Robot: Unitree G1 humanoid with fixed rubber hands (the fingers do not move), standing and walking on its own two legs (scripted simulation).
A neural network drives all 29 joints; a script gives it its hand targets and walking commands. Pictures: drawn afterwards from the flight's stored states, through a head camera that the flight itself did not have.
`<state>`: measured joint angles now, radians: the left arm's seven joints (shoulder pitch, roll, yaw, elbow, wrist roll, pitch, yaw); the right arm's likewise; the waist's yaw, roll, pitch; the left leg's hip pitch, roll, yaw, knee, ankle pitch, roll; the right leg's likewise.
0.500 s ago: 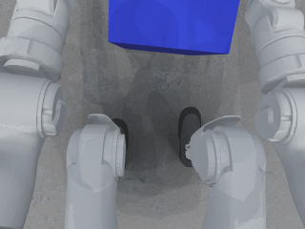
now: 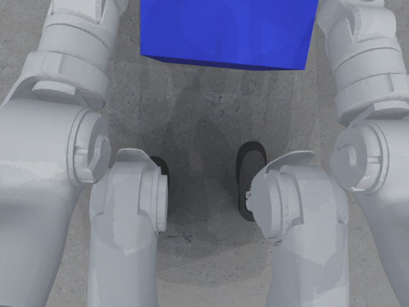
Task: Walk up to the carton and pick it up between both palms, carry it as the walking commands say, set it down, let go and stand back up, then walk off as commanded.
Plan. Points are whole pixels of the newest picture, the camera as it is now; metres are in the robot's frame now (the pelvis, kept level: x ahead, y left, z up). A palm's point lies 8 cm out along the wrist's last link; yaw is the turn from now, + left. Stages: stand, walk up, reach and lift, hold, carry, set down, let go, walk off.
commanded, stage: reach and lift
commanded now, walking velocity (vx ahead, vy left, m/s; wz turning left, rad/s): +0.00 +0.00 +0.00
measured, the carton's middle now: out of the picture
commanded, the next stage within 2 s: none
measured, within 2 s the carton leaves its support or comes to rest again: leaves its support in 0.58 s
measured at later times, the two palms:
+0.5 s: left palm out of the picture +0.57 +0.13 -0.18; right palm out of the picture +0.56 -0.17 -0.18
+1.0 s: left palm out of the picture +0.58 +0.12 -0.10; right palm out of the picture +0.55 -0.17 -0.10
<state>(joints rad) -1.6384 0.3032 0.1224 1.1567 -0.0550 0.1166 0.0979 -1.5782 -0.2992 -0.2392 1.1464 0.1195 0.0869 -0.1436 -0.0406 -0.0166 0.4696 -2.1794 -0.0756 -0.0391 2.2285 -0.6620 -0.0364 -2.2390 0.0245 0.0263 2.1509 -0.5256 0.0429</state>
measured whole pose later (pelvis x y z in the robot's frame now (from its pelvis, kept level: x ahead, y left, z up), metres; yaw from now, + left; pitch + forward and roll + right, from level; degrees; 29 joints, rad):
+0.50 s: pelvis +0.01 +0.00 -0.01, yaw +0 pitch +37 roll -1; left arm -1.49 0.23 0.23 0.94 0.03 0.22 0.07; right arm -1.46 -0.27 -0.31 0.99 0.06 0.20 -0.08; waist -0.04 -0.01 0.40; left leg -2.21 -0.10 -0.04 2.26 -0.70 -0.03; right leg -2.26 0.04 0.04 2.19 -0.58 0.06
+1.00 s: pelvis +0.00 +0.00 +0.03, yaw +2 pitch +42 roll +0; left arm -1.46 0.19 0.33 0.91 0.10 0.30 0.09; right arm -1.39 -0.15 -0.42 0.79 -0.10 0.34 -0.11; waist -0.05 0.03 0.19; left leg -2.22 -0.12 -0.05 2.10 -0.62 -0.05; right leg -2.26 0.07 0.07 2.05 -0.53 0.08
